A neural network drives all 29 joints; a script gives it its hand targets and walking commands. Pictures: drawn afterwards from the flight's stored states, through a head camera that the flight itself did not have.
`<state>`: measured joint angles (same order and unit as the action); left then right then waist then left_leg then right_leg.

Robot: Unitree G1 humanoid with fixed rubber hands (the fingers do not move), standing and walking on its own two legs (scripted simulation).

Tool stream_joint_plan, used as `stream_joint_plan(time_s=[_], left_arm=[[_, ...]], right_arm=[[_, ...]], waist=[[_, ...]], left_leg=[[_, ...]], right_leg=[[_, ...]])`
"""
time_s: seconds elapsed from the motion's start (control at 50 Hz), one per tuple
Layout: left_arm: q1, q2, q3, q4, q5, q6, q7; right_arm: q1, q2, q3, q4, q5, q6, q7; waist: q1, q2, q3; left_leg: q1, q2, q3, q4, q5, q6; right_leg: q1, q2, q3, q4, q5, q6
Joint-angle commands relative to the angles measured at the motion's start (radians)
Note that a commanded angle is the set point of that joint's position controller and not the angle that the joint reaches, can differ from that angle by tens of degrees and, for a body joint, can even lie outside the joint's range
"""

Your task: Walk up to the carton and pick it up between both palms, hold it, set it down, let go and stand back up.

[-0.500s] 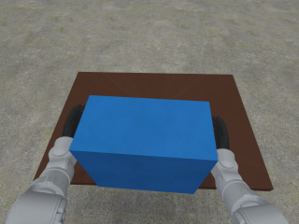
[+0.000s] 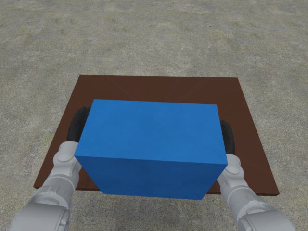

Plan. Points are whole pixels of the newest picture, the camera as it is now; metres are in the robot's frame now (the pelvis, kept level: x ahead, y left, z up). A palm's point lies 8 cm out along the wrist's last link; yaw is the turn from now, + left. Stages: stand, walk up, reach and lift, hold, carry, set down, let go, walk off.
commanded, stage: reach and lift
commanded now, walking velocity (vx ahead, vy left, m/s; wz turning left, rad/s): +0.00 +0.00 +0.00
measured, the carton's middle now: (152, 154) +0.36 +0.01 -0.03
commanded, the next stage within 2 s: none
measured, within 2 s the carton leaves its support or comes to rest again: leaves its support in 0.14 s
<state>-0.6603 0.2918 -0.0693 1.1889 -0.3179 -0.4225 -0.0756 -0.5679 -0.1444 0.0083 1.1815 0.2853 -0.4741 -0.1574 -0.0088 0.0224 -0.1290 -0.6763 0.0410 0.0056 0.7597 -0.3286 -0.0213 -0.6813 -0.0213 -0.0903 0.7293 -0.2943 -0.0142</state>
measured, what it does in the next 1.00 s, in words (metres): stands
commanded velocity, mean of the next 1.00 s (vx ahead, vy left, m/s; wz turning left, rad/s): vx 0.00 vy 0.00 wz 0.00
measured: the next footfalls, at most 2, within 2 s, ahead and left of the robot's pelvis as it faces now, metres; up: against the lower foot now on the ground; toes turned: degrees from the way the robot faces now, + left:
none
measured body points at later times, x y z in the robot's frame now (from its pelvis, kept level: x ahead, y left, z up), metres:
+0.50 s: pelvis -0.01 +0.02 +0.01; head +0.03 +0.03 +0.46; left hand +0.39 +0.23 +0.07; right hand +0.37 -0.18 +0.06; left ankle +0.02 +0.13 -0.71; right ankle +0.03 -0.11 -0.71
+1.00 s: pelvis +0.00 +0.01 +0.03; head -0.03 +0.02 +0.48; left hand +0.39 +0.21 +0.16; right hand +0.38 -0.20 +0.14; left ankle +0.02 +0.13 -0.71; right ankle +0.03 -0.11 -0.71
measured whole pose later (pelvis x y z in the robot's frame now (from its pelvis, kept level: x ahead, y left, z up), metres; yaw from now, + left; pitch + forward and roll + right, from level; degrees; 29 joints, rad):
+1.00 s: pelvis +0.00 +0.01 +0.03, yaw +0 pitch +4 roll -2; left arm -0.53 0.26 -0.05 0.68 -0.22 0.11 0.09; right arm -0.51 -0.23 -0.08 0.70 0.26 0.14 -0.09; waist -0.01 0.03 -0.17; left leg -0.33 0.05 0.01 0.49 -0.23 -0.01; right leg -0.29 0.01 -0.09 0.36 -0.14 -0.01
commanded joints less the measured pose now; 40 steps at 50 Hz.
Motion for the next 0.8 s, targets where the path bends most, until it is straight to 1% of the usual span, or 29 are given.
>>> stream_joint_plan(time_s=[0.0,0.04,0.06,0.08,0.1,0.14,0.16,0.18,0.22,0.26,0.34,0.36,0.4,0.44,0.46,0.5,0.52,0.54,0.56,0.58,0.6,0.62,0.64,0.66,0.68,0.7,0.72,0.74,0.78], left_arm=[[-0.379,-0.069,-0.035,-0.301,0.069,-0.018,0.019],[-0.393,-0.063,-0.053,-0.309,0.054,-0.018,0.027],[-0.369,-0.06,-0.045,-0.277,0.06,-0.006,0.029],[-0.369,-0.057,-0.038,-0.306,0.055,-0.002,0.023],[-0.359,-0.043,-0.039,-0.279,0.055,0.012,0.021],[-0.387,-0.071,-0.06,-0.316,0.051,0.011,0.019],[-0.368,-0.08,-0.07,-0.333,0.049,0.02,0.018],[-0.355,-0.058,-0.041,-0.365,0.053,0.025,0.028],[-0.396,-0.115,-0.085,-0.431,0.045,0.037,0.026],[-0.383,-0.159,-0.127,-0.467,0.021,0.047,0.023],[-0.405,-0.254,-0.194,-0.595,0.027,0.067,0.016],[-0.36,-0.253,-0.175,-0.558,0.041,0.079,0.005],[-0.393,-0.261,-0.137,-0.484,0.09,0.096,-0.021],[-0.364,-0.301,-0.154,-0.477,0.116,0.117,-0.023],[-0.411,-0.324,-0.166,-0.463,0.104,0.124,-0.025],[-0.548,-0.475,-0.271,-0.579,0.085,0.115,-0.035],[-0.513,-0.544,-0.314,-0.589,0.093,0.126,-0.028],[-0.592,-0.608,-0.353,-0.638,0.087,0.122,-0.024],[-0.614,-0.677,-0.411,-0.722,0.085,0.13,-0.017],[-0.53,-0.696,-0.421,-0.763,0.082,0.142,-0.008],[-0.573,-0.698,-0.43,-0.825,0.086,0.141,0.0],[-0.58,-0.719,-0.449,-0.869,0.069,0.157,0.011],[-0.537,-0.689,-0.43,-0.859,0.078,0.181,0.01],[-0.542,-0.653,-0.413,-0.901,0.094,0.211,0.017],[-0.488,-0.644,-0.387,-0.862,0.121,0.253,0.015],[-0.459,-0.614,-0.341,-0.788,0.142,0.282,0.007],[-0.476,-0.616,-0.319,-0.775,0.145,0.31,-0.003],[-0.467,-0.605,-0.294,-0.789,0.158,0.338,-0.005],[-0.506,-0.608,-0.28,-0.826,0.164,0.376,-0.015]], right_arm=[[-0.438,0.078,0.068,-0.274,-0.08,-0.043,-0.004],[-0.455,0.058,0.039,-0.323,-0.081,-0.027,0.009],[-0.44,0.061,0.035,-0.293,-0.084,-0.013,0.01],[-0.426,0.084,0.058,-0.335,-0.08,-0.007,0.009],[-0.435,0.091,0.082,-0.368,-0.068,0.015,0.008],[-0.427,0.115,0.094,-0.348,-0.08,0.041,0.015],[-0.45,0.124,0.105,-0.44,-0.081,0.051,0.016],[-0.408,0.113,0.104,-0.423,-0.08,0.068,0.019],[-0.437,0.119,0.067,-0.465,-0.104,0.077,0.017],[-0.409,0.149,0.099,-0.48,-0.091,0.103,0.032],[-0.417,0.194,0.111,-0.565,-0.1,0.123,0.049],[-0.401,0.203,0.117,-0.573,-0.106,0.135,0.059],[-0.42,0.227,0.1,-0.492,-0.134,0.169,0.079],[-0.389,0.222,0.075,-0.456,-0.147,0.209,0.099],[-0.449,0.243,0.073,-0.486,-0.153,0.225,0.11],[-0.519,0.381,0.127,-0.601,-0.168,0.231,0.152],[-0.501,0.39,0.142,-0.617,-0.156,0.258,0.171],[-0.582,0.461,0.172,-0.674,-0.155,0.272,0.195],[-0.592,0.522,0.196,-0.75,-0.154,0.286,0.218],[-0.528,0.545,0.228,-0.796,-0.137,0.315,0.224],[-0.534,0.511,0.195,-0.775,-0.144,0.325,0.234],[-0.519,0.524,0.231,-0.817,-0.12,0.35,0.24],[-0.493,0.492,0.214,-0.805,-0.125,0.376,0.247],[-0.48,0.478,0.227,-0.813,-0.127,0.41,0.259],[-0.469,0.437,0.213,-0.764,-0.117,0.434,0.262],[-0.486,0.398,0.17,-0.727,-0.143,0.462,0.267],[-0.512,0.408,0.192,-0.736,-0.136,0.477,0.263],[-0.494,0.406,0.202,-0.698,-0.128,0.502,0.265],[-0.546,0.403,0.19,-0.712,-0.11,0.526,0.267]], waist=[[-0.066,0.058,-0.689],[-0.073,0.058,-0.708],[-0.083,0.046,-0.684],[-0.078,0.024,-0.729],[-0.053,0.03,-0.695],[-0.064,0.039,-0.684],[-0.061,0.014,-0.714],[-0.06,0.016,-0.729],[-0.092,0.048,-0.798],[-0.078,0.077,-0.779],[-0.104,0.126,-0.805],[-0.096,0.105,-0.766],[-0.071,0.109,-0.622],[-0.088,0.133,-0.537],[-0.08,0.108,-0.533],[-0.111,0.125,-0.602],[-0.121,0.173,-0.599],[-0.108,0.181,-0.602],[-0.118,0.203,-0.668],[-0.1,0.196,-0.698],[-0.122,0.227,-0.707],[-0.111,0.216,-0.717],[-0.12,0.188,-0.701],[-0.101,0.178,-0.662],[-0.109,0.167,-0.604],[-0.097,0.132,-0.522],[-0.094,0.093,-0.496],[-0.077,0.106,-0.445],[-0.083,0.095,-0.42]], left_leg=[[0.338,-0.039,-0.038,-0.039,0.544,-0.036],[0.334,-0.037,-0.04,-0.055,0.484,-0.033],[0.354,-0.036,-0.042,-0.054,0.482,-0.032],[0.349,-0.046,-0.032,-0.055,0.469,-0.019],[0.314,-0.053,-0.028,-0.057,0.428,-0.016],[0.321,-0.049,-0.033,-0.081,0.423,-0.015],[0.33,-0.057,-0.037,-0.077,0.429,-0.013],[0.329,-0.059,-0.028,-0.078,0.427,-0.013],[0.396,-0.051,-0.04,-0.088,0.472,-0.026],[0.436,-0.045,-0.051,-0.092,0.531,-0.035],[0.522,-0.033,-0.063,-0.11,0.672,-0.063],[0.539,-0.035,-0.064,-0.124,0.681,-0.062],[0.505,-0.042,-0.055,-0.182,0.529,-0.043],[0.53,-0.03,-0.063,-0.229,0.45,-0.045],[0.516,-0.03,-0.064,-0.254,0.393,-0.035],[0.557,-0.021,-0.081,-0.268,0.417,-0.041],[0.579,-0.019,-0.086,-0.287,0.397,-0.057],[0.568,-0.021,-0.09,-0.303,0.393,-0.06],[0.585,-0.02,-0.09,-0.308,0.399,-0.055],[0.625,-0.02,-0.104,-0.303,0.486,-0.063],[0.633,-0.011,-0.11,-0.306,0.517,-0.076],[0.651,-0.015,-0.109,-0.298,0.554,-0.084],[0.653,-0.016,-0.111,-0.302,0.548,-0.079],[0.632,-0.012,-0.121,-0.319,0.511,-0.071],[0.628,-0.005,-0.132,-0.334,0.504,-0.071],[0.582,-0.003,-0.127,-0.37,0.419,-0.059],[0.554,-0.011,-0.114,-0.399,0.36,-0.04],[0.552,-0.016,-0.102,-0.419,0.332,-0.041],[0.559,-0.016,-0.113,-0.428,0.383,-0.043]], right_leg=[[0.222,0.065,0.06,-0.138,0.365,0.027],[0.219,0.066,0.053,-0.143,0.315,0.022],[0.195,0.069,0.051,-0.15,0.304,0.022],[0.259,0.058,0.07,-0.153,0.336,0.028],[0.252,0.052,0.075,-0.152,0.311,0.033],[0.248,0.052,0.076,-0.153,0.302,0.031],[0.295,0.057,0.077,-0.165,0.329,0.034],[0.308,0.05,0.082,-0.161,0.333,0.04],[0.293,0.065,0.073,-0.173,0.342,0.03],[0.268,0.064,0.075,-0.175,0.351,0.022],[0.292,0.082,0.055,-0.207,0.435,0.017],[0.301,0.074,0.065,-0.229,0.434,0.022],[0.304,0.053,0.062,-0.269,0.279,0.023],[0.299,0.053,0.051,-0.293,0.198,0.009],[0.305,0.047,0.059,-0.307,0.146,0.007],[0.312,0.048,0.045,-0.302,0.181,0.003],[0.317,0.062,0.027,-0.32,0.155,-0.006],[0.34,0.06,0.021,-0.326,0.144,-0.006],[0.357,0.062,0.02,-0.324,0.159,-0.008],[0.401,0.066,0.025,-0.33,0.214,-0.011],[0.399,0.077,0.016,-0.329,0.226,-0.012],[0.403,0.081,0.018,-0.334,0.245,-0.011],[0.413,0.077,0.022,-0.352,0.245,-0.01],[0.426,0.072,0.035,-0.354,0.213,-0.007],[0.453,0.072,0.031,-0.36,0.218,-0.011],[0.443,0.066,0.027,-0.38,0.145,-0.009],[0.485,0.061,0.037,-0.387,0.15,-0.008],[0.497,0.051,0.044,-0.39,0.126,-0.009],[0.543,0.056,0.05,-0.386,0.178,-0.01]])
